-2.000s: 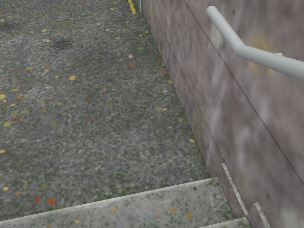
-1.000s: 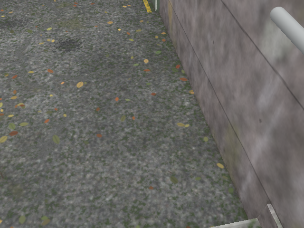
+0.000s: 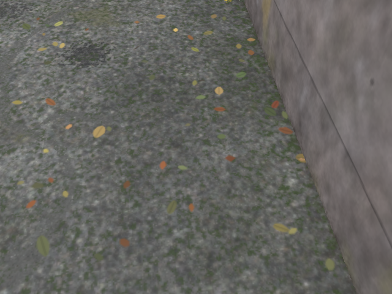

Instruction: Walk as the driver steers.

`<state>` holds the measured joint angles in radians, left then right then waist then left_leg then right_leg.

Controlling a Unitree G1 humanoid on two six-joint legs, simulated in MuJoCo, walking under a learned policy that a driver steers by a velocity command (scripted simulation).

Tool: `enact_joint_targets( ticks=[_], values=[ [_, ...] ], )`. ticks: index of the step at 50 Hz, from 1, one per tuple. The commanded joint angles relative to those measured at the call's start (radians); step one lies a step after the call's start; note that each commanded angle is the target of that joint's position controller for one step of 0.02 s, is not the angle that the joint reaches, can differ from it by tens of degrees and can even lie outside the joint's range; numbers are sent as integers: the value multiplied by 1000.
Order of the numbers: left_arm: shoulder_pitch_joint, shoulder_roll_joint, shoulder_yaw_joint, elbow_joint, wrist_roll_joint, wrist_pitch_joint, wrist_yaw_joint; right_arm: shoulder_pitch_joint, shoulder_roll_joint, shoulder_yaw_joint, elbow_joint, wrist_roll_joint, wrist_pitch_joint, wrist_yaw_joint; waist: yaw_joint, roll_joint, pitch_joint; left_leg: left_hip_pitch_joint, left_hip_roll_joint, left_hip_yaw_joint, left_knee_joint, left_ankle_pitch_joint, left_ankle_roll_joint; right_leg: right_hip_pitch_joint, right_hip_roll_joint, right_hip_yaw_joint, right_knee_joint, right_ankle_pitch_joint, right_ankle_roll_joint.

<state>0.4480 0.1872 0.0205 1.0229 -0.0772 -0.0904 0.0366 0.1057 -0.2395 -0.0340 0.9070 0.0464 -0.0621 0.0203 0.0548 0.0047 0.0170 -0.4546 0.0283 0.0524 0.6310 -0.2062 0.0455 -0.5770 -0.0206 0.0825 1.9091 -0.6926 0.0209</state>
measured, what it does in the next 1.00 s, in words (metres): walks ahead, turning left: right foot, then left foot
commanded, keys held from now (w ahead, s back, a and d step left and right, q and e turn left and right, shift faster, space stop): w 0.28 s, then w+q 0.60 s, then w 0.12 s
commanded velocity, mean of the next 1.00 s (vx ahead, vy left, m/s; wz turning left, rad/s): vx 0.50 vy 0.00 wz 0.28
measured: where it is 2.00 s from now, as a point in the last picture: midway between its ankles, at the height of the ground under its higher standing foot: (142, 142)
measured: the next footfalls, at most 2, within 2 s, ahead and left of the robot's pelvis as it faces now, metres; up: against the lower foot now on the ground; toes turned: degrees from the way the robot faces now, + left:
right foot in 0.32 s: +0.34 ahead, -0.13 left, +0.00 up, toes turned -3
left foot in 0.88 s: +0.62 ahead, +0.21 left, +0.00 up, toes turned +18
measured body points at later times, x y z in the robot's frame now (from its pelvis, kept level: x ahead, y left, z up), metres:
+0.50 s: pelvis +0.27 -0.03 +0.02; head +0.29 -0.05 +0.47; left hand +0.31 +0.24 -0.11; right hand +0.36 -0.29 -0.13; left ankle +0.26 +0.12 -0.62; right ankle +0.30 -0.13 -0.72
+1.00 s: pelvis +0.53 +0.11 +0.00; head +0.57 +0.13 +0.45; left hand +0.52 +0.39 -0.14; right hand +0.73 -0.10 -0.12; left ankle +0.58 +0.20 -0.72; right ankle +0.44 -0.10 -0.61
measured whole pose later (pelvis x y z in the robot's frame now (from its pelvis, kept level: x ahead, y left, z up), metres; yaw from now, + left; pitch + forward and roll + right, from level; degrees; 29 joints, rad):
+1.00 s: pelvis +0.53 +0.11 +0.00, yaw +19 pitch +1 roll +0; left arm 0.22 0.25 0.06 0.96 -0.03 -0.12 0.01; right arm 0.19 -0.24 -0.09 0.80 0.03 -0.05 0.04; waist 0.01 -0.01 0.05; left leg -0.43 -0.07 0.03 0.61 -0.20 0.08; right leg -0.34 -0.11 0.03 1.27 -0.41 0.00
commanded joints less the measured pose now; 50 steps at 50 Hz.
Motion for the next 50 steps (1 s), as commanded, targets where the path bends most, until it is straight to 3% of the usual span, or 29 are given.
enact_joint_targets(
  ticks=[1, 2, 3, 4, 6, 8, 11, 14, 15, 16, 17, 18, 19, 20, 22, 26, 27, 30, 36, 39, 40, 42, 44, 45, 46, 47, 48, 49, 50],
  values=[
    [-100, 19, 6, -166, 18, 9, 40, 185, -142, -25, 30, -50, -7, -14, -67, -5, -164, 414, 435, -602, -312, 14, 280, -492, -94, -42, 70, 215, -10],
    [-111, 29, 26, -156, 21, 28, 36, 84, -71, -5, 20, -53, -27, 1, -10, -30, -44, 204, 379, -484, -321, -15, 213, -410, -115, 25, -149, 330, -46],
    [-103, 22, 31, -151, 28, 33, 34, 21, -62, 1, 18, -61, -31, 9, 25, 0, 0, 70, 323, -391, -340, -34, 182, -342, -124, 20, -251, 368, -56],
    [-129, 30, 39, -167, 48, 31, 31, -25, -86, -5, -4, -56, -35, 1, 38, 10, 60, -77, 234, -252, -398, 25, 156, -213, -117, 2, -530, 481, -43],
    [-198, 55, 45, -183, 86, 15, 13, 7, -126, -21, 7, -56, -37, -32, 26, 76, 13, -101, 137, -100, -415, 153, 148, 9, -99, -45, -922, 688, -14],
    [-274, 44, 35, -194, 67, 11, -14, 81, -151, -37, 31, -31, -40, -42, -12, 70, -33, 34, 174, -122, -421, 187, 181, 68, -70, -67, -1107, 774, 11],
    [-412, 72, 26, -232, 51, 15, -41, 184, -171, -63, 55, -6, -30, -46, -65, 33, 28, 224, 226, -175, -398, 161, 187, -5, -58, -73, -1270, 709, -20],
    [-439, 136, 43, -236, 64, 18, -60, 247, -149, -72, 79, -23, -20, -33, -68, 38, 31, 316, 209, -159, -299, 255, 156, 72, -20, -137, -1349, 557, -75],
    [-355, 151, 55, -213, 69, 17, -55, 253, -147, -70, 84, -26, -21, -28, -21, 47, -1, 305, 161, -144, -194, 363, 134, 204, 12, -159, -1394, 500, -92],
    [-157, 200, 83, -157, 73, 12, -41, 254, -103, -57, 82, -34, -25, -20, 49, 6, -95, 199, 106, -102, 18, 427, 104, 463, -23, -107, -1365, 547, -124],
    [21, 317, 109, -108, 94, 7, -32, 287, -10, -33, 57, -31, -44, -12, 66, -146, -242, -123, -37, -35, 410, 127, 24, 815, -257, 245, -1366, 580, -246],
    [121, 309, 109, -79, 105, 6, -42, 279, -5, -27, 47, -22, -61, -3, 99, -265, -367, -328, -135, -159, 660, -402, -2, 934, -409, 610, -1547, 446, -355],
    [77, 260, 96, -81, 87, -8, -39, 188, -56, -47, 26, 8, -59, -7, 92, -199, -244, -465, -98, -204, 760, -385, -7, 877, -395, 538, -1567, 400, -321],
    [-3, 225, 87, -89, 75, -20, -33, 143, -60, -48, 1, -2, -51, -21, 65, -146, -152, -498, -49, -189, 784, -277, 0, 746, -377, 393, -1574, 422, -271],
    [-208, 158, 66, -116, 89, -29, -34, 124, -61, -59, -10, -26, -20, -45, -24, -82, -70, -372, 19, -189, 646, -88, 1, 493, -302, 199, -1645, 550, -205],
    [-175, 186, 79, -71, 81, -27, -9, 149, -27, -64, -31, -38, 17, -58, -70, -102, -43, -354, 32, -223, 551, 49, -1, 432, -317, 78, -1738, 604, -191],
    [-179, 185, 75, -70, 79, -28, -8, 96, -41, -69, -54, -41, 12, -54, -66, -57, -27, -387, 33, -235, 512, 85, -4, 443, -326, 50, -1763, 631, -199],
    [-128, 190, 81, -42, 69, -32, 6, 43, -33, -74, -96, -28, 10, -37, -69, -93, -8, -388, 15, -196, 380, 253, -26, 475, -273, -103, -1767, 684, -159],
    [-59, 202, 84, -25, 82, 2, 17, -108, 3, -50, -202, -20, 29, -9, -23, -108, 76, -374, 39, -91, 222, 311, -23, 560, -299, -237, -1744, 682, -129],
    [-87, 215, 89, -39, 70, 18, 25, -161, -5, -45, -247, 4, 42, 10, -12, -94, 138, -319, 52, -33, 82, 219, 9, 607, -297, -290, -1725, 666, -101],
    [-76, 211, 83, -39, 76, 20, 12, -155, -10, -45, -255, 18, 40, 22, -2, -149, 148, -247, 41, -2, 53, 188, 37, 599, -290, -319, -1717, 752, -100],
    [-83, 264, 97, -36, 48, 23, 0, -57, -63, -69, -247, -17, 42, 29, -60, -179, 91, -73, -27, 75, 59, 39, 85, 620, -313, -342, -1561, 1178, -99],
    [-97, 275, 97, -48, 46, 20, -2, 256, -176, -135, -160, -13, 50, 23, -230, -92, -97, 410, -119, 53, -20, 98, 154, 464, -251, -362, -1115, 1248, -47],
    [-38, 159, 63, -78, 104, 4, -16, 315, -271, -148, -133, 4, 56, 3, -160, 261, -176, 707, 90, -304, -18, 177, 242, 94, -136, -333, -714, 409, 6],
    [19, 122, 40, -120, 80, -47, -38, 330, -287, -132, -172, -7, 36, 8, -110, 339, -447, 892, 305, -913, -307, -231, 435, -100, 21, -69, -471, 57, 29],
    [-163, 229, 70, -129, 19, -72, -43, 361, -194, -105, -145, -25, 20, 16, -183, 134, -377, 840, 299, -862, -417, -225, 343, -176, -12, 18, -444, 151, -4],
    [-259, 203, 66, -162, 9, -74, -34, 296, -176, -98, -128, -24, -1, 19, -161, 120, -213, 706, 276, -713, -391, -101, 278, -244, -48, -16, -491, 242, -32],
    [-286, 169, 58, -154, 39, -73, -19, 194, -139, -84, -147, -21, -16, 18, -119, 36, -145, 534, 242, -576, -367, 60, 242, -189, -104, 1, -567, 335, -53],
    [-276, 162, 64, -143, 55, -63, -11, 149, -99, -74, -142, -27, -23, 12, -81, 51, -124, 417, 202, -459, -359, 211, 222, -109, -138, 4, -628, 393, -63]
  ],
)
Keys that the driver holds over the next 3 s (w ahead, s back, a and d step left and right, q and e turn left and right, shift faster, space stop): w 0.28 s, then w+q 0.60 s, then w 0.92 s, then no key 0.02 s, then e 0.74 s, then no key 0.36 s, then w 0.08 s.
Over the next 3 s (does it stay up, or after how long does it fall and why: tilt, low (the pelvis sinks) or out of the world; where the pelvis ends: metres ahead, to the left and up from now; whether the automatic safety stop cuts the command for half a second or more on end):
stays up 1.17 0.34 0.01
